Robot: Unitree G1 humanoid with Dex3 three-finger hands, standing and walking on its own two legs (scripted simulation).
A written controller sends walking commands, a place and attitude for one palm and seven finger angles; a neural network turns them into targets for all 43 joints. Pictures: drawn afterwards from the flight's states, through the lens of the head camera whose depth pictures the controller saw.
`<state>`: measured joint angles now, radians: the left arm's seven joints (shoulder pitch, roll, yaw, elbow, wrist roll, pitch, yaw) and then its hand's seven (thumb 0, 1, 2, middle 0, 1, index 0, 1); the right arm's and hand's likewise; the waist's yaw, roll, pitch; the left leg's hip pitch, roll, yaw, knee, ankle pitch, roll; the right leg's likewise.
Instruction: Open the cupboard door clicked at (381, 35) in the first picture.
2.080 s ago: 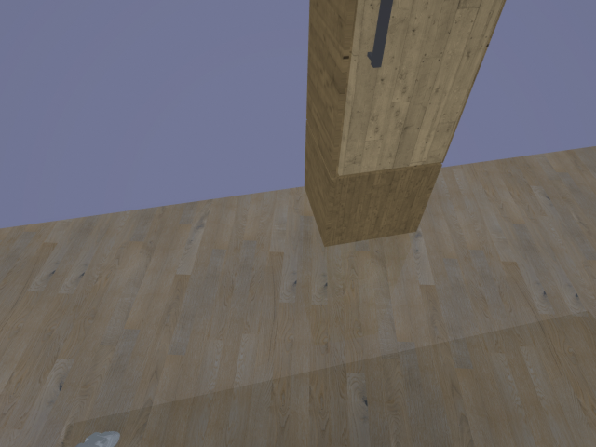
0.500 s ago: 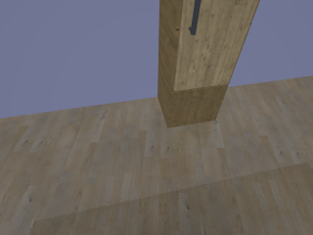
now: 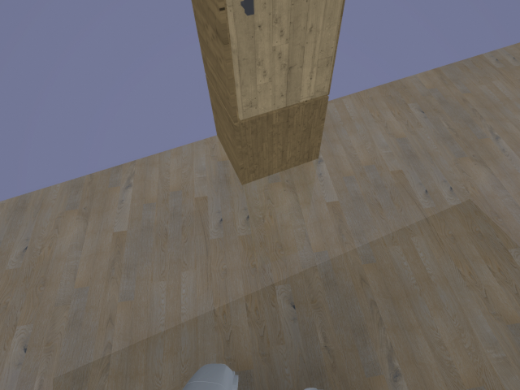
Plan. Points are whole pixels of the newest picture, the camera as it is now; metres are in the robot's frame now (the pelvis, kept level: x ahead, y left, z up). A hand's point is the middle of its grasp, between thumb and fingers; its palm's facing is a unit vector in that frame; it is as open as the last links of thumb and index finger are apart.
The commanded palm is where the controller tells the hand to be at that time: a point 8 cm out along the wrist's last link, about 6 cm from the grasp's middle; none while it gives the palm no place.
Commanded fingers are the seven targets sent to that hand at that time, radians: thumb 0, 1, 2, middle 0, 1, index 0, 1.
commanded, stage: walk to a spot facing it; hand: left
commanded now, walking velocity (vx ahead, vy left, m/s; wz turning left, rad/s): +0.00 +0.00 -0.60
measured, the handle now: out of the picture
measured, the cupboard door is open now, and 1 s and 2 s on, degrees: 0 0 0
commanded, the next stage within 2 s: none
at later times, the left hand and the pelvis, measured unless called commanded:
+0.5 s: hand out of the picture +0.11 +0.27 -0.15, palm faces -0.25 -0.94 -0.23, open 7.4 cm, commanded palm none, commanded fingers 0.00 0.90 0.90 -0.20 -0.30 -0.20 -0.30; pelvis -0.03 +0.07 +0.01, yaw -18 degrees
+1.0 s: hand (195, 380) +0.15 +0.14 -0.15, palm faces -0.58 -0.79 -0.20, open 7.4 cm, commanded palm none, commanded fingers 0.00 0.90 0.90 -0.20 -0.30 -0.20 -0.30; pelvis +0.01 +0.00 +0.01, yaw -37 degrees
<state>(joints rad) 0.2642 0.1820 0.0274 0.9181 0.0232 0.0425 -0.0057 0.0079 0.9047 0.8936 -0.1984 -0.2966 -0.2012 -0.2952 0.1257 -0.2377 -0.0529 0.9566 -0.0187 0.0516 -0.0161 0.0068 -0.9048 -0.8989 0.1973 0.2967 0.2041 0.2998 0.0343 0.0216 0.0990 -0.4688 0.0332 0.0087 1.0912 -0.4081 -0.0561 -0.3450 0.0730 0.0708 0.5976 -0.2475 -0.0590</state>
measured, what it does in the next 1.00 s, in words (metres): steps on the spot, turning right: left foot, then right foot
